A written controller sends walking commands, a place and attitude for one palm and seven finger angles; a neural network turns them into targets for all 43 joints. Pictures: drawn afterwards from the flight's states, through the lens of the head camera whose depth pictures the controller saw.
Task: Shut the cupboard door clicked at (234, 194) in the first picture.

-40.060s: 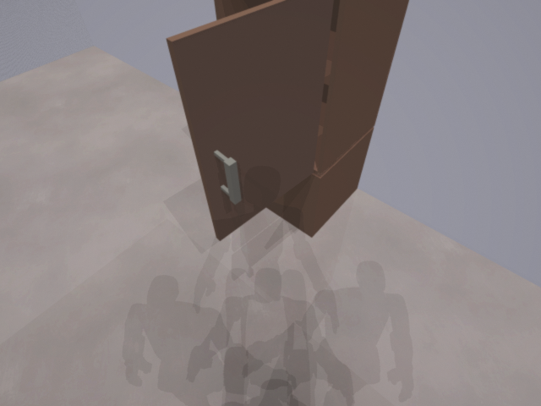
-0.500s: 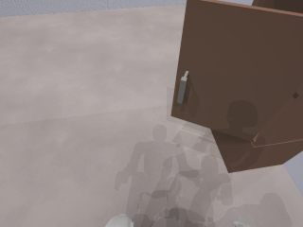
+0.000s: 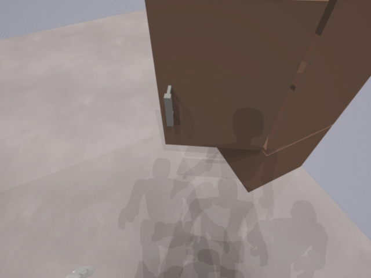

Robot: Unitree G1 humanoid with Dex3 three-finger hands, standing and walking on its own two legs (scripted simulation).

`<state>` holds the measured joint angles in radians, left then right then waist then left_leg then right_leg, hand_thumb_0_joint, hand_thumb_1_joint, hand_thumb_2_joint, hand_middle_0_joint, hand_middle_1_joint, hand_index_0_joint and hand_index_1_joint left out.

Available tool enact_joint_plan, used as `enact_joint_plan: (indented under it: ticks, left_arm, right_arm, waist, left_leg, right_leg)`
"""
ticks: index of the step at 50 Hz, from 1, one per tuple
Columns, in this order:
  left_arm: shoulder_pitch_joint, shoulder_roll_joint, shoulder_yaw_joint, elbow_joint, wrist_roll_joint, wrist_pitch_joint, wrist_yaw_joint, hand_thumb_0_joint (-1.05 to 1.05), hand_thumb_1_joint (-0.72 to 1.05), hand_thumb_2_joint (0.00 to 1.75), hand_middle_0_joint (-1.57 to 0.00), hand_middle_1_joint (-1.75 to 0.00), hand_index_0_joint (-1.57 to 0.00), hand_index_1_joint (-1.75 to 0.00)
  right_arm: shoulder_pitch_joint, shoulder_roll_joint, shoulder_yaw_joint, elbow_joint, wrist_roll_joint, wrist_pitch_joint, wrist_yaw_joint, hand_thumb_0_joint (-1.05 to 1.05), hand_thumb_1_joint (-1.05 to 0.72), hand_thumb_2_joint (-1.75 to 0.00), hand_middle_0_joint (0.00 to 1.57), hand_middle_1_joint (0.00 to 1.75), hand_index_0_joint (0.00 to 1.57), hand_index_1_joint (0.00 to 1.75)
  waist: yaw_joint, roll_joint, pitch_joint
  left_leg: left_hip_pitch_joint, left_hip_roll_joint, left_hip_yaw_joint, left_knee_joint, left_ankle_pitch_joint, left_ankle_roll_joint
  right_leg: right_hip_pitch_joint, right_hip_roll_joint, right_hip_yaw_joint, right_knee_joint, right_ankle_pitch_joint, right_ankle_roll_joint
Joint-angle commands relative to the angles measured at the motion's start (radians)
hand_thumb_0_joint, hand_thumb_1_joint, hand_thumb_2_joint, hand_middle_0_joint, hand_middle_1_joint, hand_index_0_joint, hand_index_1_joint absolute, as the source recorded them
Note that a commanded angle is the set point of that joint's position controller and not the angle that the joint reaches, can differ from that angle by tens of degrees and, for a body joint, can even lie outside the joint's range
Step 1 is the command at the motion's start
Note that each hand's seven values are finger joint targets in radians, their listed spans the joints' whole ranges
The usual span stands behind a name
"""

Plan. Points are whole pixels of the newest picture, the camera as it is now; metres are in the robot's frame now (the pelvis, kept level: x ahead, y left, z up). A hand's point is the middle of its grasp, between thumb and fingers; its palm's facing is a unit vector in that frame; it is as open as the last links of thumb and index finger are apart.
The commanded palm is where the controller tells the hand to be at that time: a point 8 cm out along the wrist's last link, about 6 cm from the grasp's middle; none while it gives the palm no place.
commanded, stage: take the last steps up to it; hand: left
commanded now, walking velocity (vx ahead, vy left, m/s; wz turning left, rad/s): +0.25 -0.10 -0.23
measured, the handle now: (169, 106) +0.64 +0.09 -0.07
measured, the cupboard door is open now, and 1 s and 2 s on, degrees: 59 59 59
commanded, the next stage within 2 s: come to a stop and stand still in 0.64 s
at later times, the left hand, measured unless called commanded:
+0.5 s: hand out of the picture +0.12 +0.18 -0.17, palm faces -0.07 -0.99 -0.15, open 7.4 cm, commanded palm none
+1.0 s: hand (158, 231) +0.25 +0.09 -0.15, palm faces -0.07 -0.97 -0.22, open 7.2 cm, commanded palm none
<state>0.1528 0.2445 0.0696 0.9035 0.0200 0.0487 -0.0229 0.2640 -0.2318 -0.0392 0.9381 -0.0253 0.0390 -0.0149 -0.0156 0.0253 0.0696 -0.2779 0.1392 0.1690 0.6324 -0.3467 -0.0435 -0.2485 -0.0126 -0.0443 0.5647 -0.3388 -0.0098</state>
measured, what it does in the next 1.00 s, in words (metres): walks ahead: left foot, then right foot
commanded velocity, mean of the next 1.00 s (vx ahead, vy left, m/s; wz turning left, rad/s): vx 0.07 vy -0.01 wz -0.08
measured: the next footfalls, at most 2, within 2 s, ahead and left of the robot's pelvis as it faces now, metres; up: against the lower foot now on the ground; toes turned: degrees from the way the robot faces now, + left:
left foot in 0.36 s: +0.11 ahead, +0.11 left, +0.00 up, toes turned +3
right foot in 0.74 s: +0.22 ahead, -0.19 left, +0.00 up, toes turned -12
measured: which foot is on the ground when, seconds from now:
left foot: up 0.00-0.34, down 0.36-0.74, up 0.76-1.00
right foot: down 0.00-0.36, up 0.38-0.72, down 0.74-1.00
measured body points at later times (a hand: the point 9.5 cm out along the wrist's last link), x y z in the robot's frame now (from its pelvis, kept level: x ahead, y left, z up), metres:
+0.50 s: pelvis +0.07 -0.01 +0.01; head +0.09 +0.02 +0.46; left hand +0.12 +0.24 -0.15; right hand +0.07 -0.25 -0.12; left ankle +0.07 +0.11 -0.73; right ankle +0.02 -0.12 -0.65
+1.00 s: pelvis +0.17 -0.08 +0.01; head +0.20 -0.09 +0.46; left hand +0.26 +0.14 -0.13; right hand +0.19 -0.32 -0.14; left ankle +0.18 +0.03 -0.69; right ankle +0.18 -0.18 -0.73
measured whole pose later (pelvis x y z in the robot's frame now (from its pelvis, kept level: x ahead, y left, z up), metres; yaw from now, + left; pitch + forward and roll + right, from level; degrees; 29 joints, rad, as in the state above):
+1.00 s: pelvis +0.17 -0.08 +0.01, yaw -6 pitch +0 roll +0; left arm 0.17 0.15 0.04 1.02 0.02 0.00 0.03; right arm 0.19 -0.18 -0.04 1.02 -0.01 0.04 -0.02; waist 0.00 0.02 0.08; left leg -0.39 0.02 0.05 0.83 -0.45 -0.04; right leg -0.24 -0.01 -0.11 0.45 -0.21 -0.05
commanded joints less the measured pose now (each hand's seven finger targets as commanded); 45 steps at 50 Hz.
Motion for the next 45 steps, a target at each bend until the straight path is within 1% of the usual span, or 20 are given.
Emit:
enact_joint_plan:
  ticks: [1,3,6,11,13,16,17,18,19,21,23,28,32,34,35,36,37,38,41,45]
  left_arm:
    - [0.163,0.227,0.033,-0.007,0.004,-0.03,0.03,0.0,0.9,0.9,-0.2,-0.3,-0.2,-0.3]
    - [0.079,0.161,0.032,-0.018,0.005,-0.032,0.04,0.0,0.9,0.9,-0.2,-0.3,-0.2,-0.3]
    - [0.051,0.117,0.016,-0.023,0.002,-0.048,0.036,0.0,0.9,0.9,-0.2,-0.3,-0.2,-0.3]
    - [0.094,0.128,0.024,0.008,0.01,-0.064,0.032,0.0,0.9,0.9,-0.2,-0.3,-0.2,-0.3]
    - [0.101,0.132,0.028,0.021,0.011,-0.066,0.029,0.0,0.9,0.9,-0.2,-0.3,-0.2,-0.3]
    - [0.072,0.088,0.021,0.03,-0.008,-0.058,0.02,0.0,0.9,0.9,-0.2,-0.3,-0.2,-0.3]
    - [0.093,0.019,0.009,0.02,-0.011,-0.055,0.012,0.0,0.9,0.9,-0.2,-0.3,-0.2,-0.3]
    - [0.068,0.005,0.0,-0.012,-0.01,-0.055,0.007,0.0,0.9,0.9,-0.2,-0.3,-0.2,-0.3]
    - [0.014,0.044,0.008,-0.029,0.006,-0.049,0.004,0.0,0.9,0.9,-0.2,-0.3,-0.2,-0.3]
    - [0.019,0.05,0.023,-0.001,0.018,-0.04,-0.008,0.0,0.9,0.9,-0.2,-0.3,-0.2,-0.3]
    - [0.035,0.037,0.02,0.016,0.014,-0.041,-0.018,0.0,0.9,0.9,-0.2,-0.3,-0.2,-0.3]
    - [0.028,-0.021,-0.006,0.025,0.002,-0.041,-0.014,0.0,0.9,0.9,-0.2,-0.3,-0.2,-0.3]
    - [0.019,-0.012,-0.005,0.026,0.006,-0.047,-0.012,0.0,0.9,0.9,-0.2,-0.3,-0.2,-0.3]
    - [0.125,0.006,0.005,0.067,0.007,-0.053,-0.009,0.0,0.9,0.9,-0.2,-0.3,-0.2,-0.3]
    - [0.205,0.046,0.015,0.092,0.008,-0.063,-0.003,0.0,0.9,0.9,-0.2,-0.3,-0.2,-0.3]
    - [0.295,0.131,0.033,0.124,0.015,-0.079,0.008,0.0,0.9,0.9,-0.2,-0.3,-0.2,-0.3]
    - [0.326,0.185,0.038,0.134,0.006,-0.079,0.022,0.0,0.9,0.9,-0.2,-0.3,-0.2,-0.3]
    - [0.26,0.155,0.026,0.116,-0.001,-0.075,0.03,0.0,0.9,0.9,-0.2,-0.3,-0.2,-0.3]
    - [0.099,0.059,-0.009,0.094,0.002,-0.087,0.05,0.0,0.9,0.9,-0.2,-0.3,-0.2,-0.3]
    - [0.079,0.062,-0.004,0.082,0.007,-0.074,0.063,0.0,0.9,0.9,-0.2,-0.3,-0.2,-0.3]
  right_arm:
    - [-0.078,-0.084,-0.023,-0.103,0.012,-0.005,-0.013,0.0,-0.9,-0.9,0.2,0.3,0.2,0.3]
    - [-0.045,-0.096,-0.026,-0.064,0.001,-0.011,-0.011,0.0,-0.9,-0.9,0.2,0.3,0.2,0.3]
    - [-0.025,-0.088,-0.027,-0.04,-0.004,-0.018,0.005,0.0,-0.9,-0.9,0.2,0.3,0.2,0.3]
    - [-0.053,-0.056,-0.023,-0.048,-0.006,-0.036,0.015,0.0,-0.9,-0.9,0.2,0.3,0.2,0.3]
    - [-0.024,-0.04,-0.018,-0.043,-0.003,-0.054,0.012,0.0,-0.9,-0.9,0.2,0.3,0.2,0.3]
    - [0.142,-0.069,-0.014,0.025,-0.006,-0.078,-0.004,0.0,-0.9,-0.9,0.2,0.3,0.2,0.3]
    - [0.223,-0.151,-0.033,0.048,-0.015,-0.086,-0.01,0.0,-0.9,-0.9,0.2,0.3,0.2,0.3]
    - [0.293,-0.231,-0.048,0.047,-0.024,-0.083,-0.022,0.0,-0.9,-0.9,0.2,0.3,0.2,0.3]
    - [0.269,-0.234,-0.045,0.036,-0.019,-0.073,-0.027,0.0,-0.9,-0.9,0.2,0.3,0.2,0.3]
    - [0.151,-0.156,-0.022,0.006,-0.017,-0.076,-0.029,0.0,-0.9,-0.9,0.2,0.3,0.2,0.3]
    - [0.119,-0.115,-0.005,0.006,-0.016,-0.089,-0.031,0.0,-0.9,-0.9,0.2,0.3,0.2,0.3]
    - [0.145,-0.114,-0.013,0.039,-0.013,-0.091,-0.025,0.0,-0.9,-0.9,0.2,0.3,0.2,0.3]
    - [0.129,-0.115,-0.029,0.056,-0.01,-0.072,-0.016,0.0,-0.9,-0.9,0.2,0.3,0.2,0.3]
    - [0.103,-0.118,-0.032,0.058,-0.007,-0.063,-0.012,0.0,-0.9,-0.9,0.2,0.3,0.2,0.3]
    - [0.101,-0.099,-0.03,0.058,0.002,-0.062,-0.006,0.0,-0.9,-0.9,0.2,0.3,0.2,0.3]
    - [0.105,-0.039,-0.019,0.046,0.012,-0.065,0.003,0.0,-0.9,-0.9,0.2,0.3,0.2,0.3]
    - [0.08,-0.003,-0.01,0.014,0.016,-0.055,0.003,0.0,-0.9,-0.9,0.2,0.3,0.2,0.3]
    - [0.073,-0.02,-0.015,0.019,0.013,-0.046,-0.002,0.0,-0.9,-0.9,0.2,0.3,0.2,0.3]
    - [0.104,0.003,-0.002,0.082,0.018,-0.041,-0.015,0.0,-0.9,-0.9,0.2,0.3,0.2,0.3]
    - [0.09,0.025,0.003,0.087,0.024,-0.01,-0.011,0.0,-0.9,-0.9,0.2,0.3,0.2,0.3]
  waist:
    - [0.079,-0.216,-0.103]
    - [0.039,-0.297,-0.071]
    - [0.012,-0.218,-0.073]
    - [0.028,-0.173,-0.031]
    - [0.023,-0.154,-0.049]
    - [-0.052,-0.059,-0.067]
    - [-0.077,0.195,-0.084]
    - [-0.101,0.311,-0.078]
    - [-0.097,0.171,-0.018]
    - [-0.042,0.163,0.065]
    - [-0.014,0.134,0.066]
    - [-0.015,0.124,-0.028]
    - [-0.017,0.147,0.002]
    - [0.035,0.092,-0.042]
    - [0.074,0.008,-0.075]
    - [0.112,-0.207,-0.135]
    - [0.119,-0.346,-0.115]
    - [0.087,-0.205,-0.056]
    - [0.011,-0.16,-0.09]
    - [0.012,-0.128,-0.142]
  left_leg:
    - [-0.275,-0.067,-0.146,0.443,-0.259,0.002]
    - [-0.365,-0.048,-0.152,0.516,-0.16,-0.008]
    - [-0.275,-0.051,-0.124,0.459,-0.058,-0.02]
    - [-0.23,-0.059,-0.095,0.202,-0.061,-0.013]
    - [-0.15,-0.076,-0.085,0.057,-0.07,-0.001]
    - [0.206,-0.091,-0.074,-0.218,0.13,0.007]
    - [0.321,0.101,-0.354,-0.326,0.021,0.063]
    - [0.356,0.332,-0.639,-0.433,-0.051,0.169]
    - [0.251,0.379,-0.64,-0.463,-0.106,0.223]
    - [0.088,0.276,-0.491,-0.489,-0.094,0.18]
    - [0.097,0.216,-0.342,-0.464,0.127,0.17]
    - [0.193,0.153,-0.126,-0.372,0.475,0.168]
    - [0.102,0.16,-0.122,-0.326,0.309,0.162]
    - [0.056,0.114,-0.09,-0.231,0.221,0.122]
    - [-0.018,0.057,-0.049,-0.115,0.15,0.09]
    - [-0.182,-0.05,0.023,0.102,-0.061,0.046]
    - [-0.247,-0.113,-0.015,0.33,-0.343,0.04]
    - [-0.239,-0.076,-0.112,0.409,-0.303,0.045]
    - [-0.135,-0.04,-0.179,0.369,-0.158,0.02]
    - [-0.061,-0.096,-0.141,0.223,-0.096,0.003]
  right_leg:
    - [0.161,-0.364,0.382,-0.27,0.449,-0.23]
    - [0.2,-0.274,0.345,-0.287,0.336,-0.209]
    - [0.123,-0.204,0.21,-0.292,0.265,-0.177]
    - [0.118,-0.217,0.259,-0.334,0.08,-0.209]
    - [0.127,-0.215,0.276,-0.297,0.111,-0.212]
    - [-0.083,-0.108,0.194,-0.126,0.028,-0.128]
    - [-0.245,0.008,0.11,0.104,-0.076,-0.071]
    - [-0.403,0.067,0.016,0.357,-0.254,-0.032]
    - [-0.419,0.007,0.093,0.488,-0.238,-0.04]
    - [-0.403,-0.035,0.097,0.582,-0.093,-0.021]
    - [-0.38,-0.044,0.089,0.553,-0.018,-0.004]
    - [-0.259,-0.036,-0.008,0.262,0.051,0.013]
    - [-0.108,-0.01,-0.06,0.081,0.079,0.007]
    - [0.064,0.025,-0.082,-0.039,0.171,0.002]
    - [0.197,-0.009,-0.02,-0.106,0.166,-0.013]
    - [0.348,-0.197,0.227,-0.195,0.093,-0.082]
    - [0.296,-0.36,0.442,-0.346,0.099,-0.177]
    - [0.189,-0.374,0.409,-0.372,0.11,-0.206]
    - [0.113,-0.305,0.221,-0.247,0.723,-0.182]
    - [0.108,-0.278,0.125,-0.201,0.881,-0.171]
